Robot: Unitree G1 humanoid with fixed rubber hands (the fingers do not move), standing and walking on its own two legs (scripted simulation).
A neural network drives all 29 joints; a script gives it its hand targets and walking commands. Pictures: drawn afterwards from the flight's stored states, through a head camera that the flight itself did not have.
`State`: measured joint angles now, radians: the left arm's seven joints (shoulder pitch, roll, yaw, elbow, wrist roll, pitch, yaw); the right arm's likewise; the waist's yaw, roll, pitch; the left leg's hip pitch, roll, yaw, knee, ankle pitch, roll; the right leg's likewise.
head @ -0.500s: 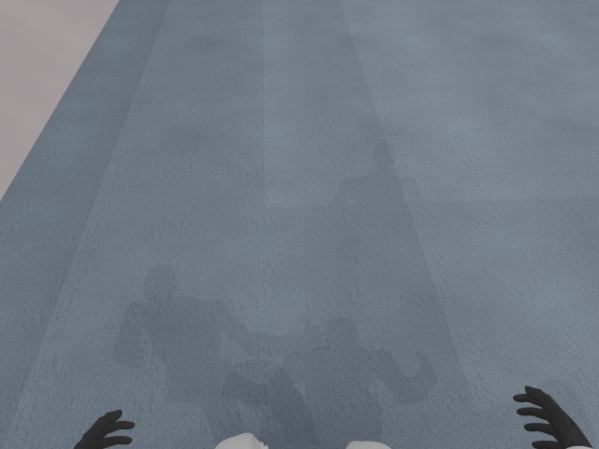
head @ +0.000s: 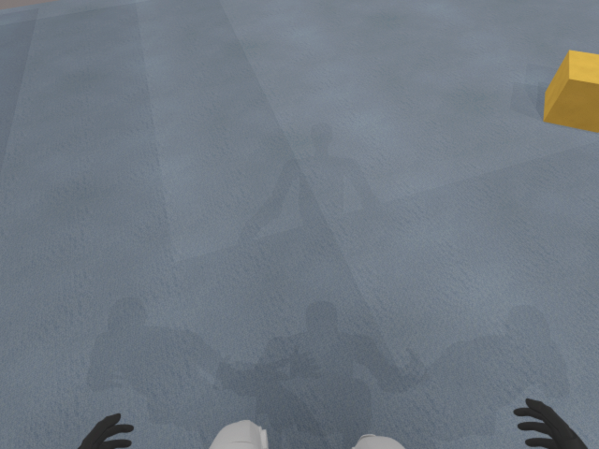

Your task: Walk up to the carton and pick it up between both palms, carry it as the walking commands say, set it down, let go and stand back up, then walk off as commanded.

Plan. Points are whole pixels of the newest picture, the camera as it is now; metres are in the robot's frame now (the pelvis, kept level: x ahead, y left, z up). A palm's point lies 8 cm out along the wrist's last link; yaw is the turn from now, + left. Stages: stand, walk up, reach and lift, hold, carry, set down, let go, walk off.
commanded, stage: walk up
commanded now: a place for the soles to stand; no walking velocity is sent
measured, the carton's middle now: (583, 91) +1.76 -1.36 -0.64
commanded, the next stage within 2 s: none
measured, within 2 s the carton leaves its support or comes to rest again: neither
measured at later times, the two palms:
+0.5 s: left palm (231, 265) +0.42 +0.16 -0.10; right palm out of the picture +0.20 -0.45 -0.10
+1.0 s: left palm (306, 180) +0.65 +0.02 -0.12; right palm out of the picture +0.43 -0.57 -0.08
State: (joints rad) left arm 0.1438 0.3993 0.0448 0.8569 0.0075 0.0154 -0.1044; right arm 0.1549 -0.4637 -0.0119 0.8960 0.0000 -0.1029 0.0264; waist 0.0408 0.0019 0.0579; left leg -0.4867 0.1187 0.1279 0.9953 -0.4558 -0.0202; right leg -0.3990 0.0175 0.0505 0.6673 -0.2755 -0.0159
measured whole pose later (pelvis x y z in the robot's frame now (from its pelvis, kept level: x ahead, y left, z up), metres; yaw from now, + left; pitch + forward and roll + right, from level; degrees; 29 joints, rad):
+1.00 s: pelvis +0.47 -0.23 +0.00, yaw -21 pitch +1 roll +0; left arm 0.19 0.40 0.05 0.94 0.02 -0.01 -0.10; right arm 0.22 -0.43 -0.01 0.90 0.00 -0.15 0.01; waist -0.01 -0.04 0.01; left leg -0.42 0.08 0.16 0.68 -0.28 0.04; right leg -0.42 0.06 0.05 1.03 -0.39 -0.05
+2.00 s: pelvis +0.85 -0.57 -0.01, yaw -32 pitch -2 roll +2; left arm 0.18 0.39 0.05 0.90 0.02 -0.03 -0.12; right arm 0.40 -0.43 -0.01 0.90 0.00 -0.13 0.02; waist -0.06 -0.04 0.03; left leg -0.18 0.12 0.14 0.65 -0.43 -0.01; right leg -0.54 -0.08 0.04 0.85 -0.29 -0.04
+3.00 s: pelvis +1.11 -0.90 -0.01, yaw -39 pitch -1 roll +2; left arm 0.23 0.38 0.05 0.90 0.01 -0.07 -0.03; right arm 0.23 -0.43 -0.01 0.89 0.00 -0.08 0.03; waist 0.04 -0.02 0.05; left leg -0.57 0.07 0.07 1.01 -0.42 0.02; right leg -0.40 -0.01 0.04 0.78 -0.36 -0.01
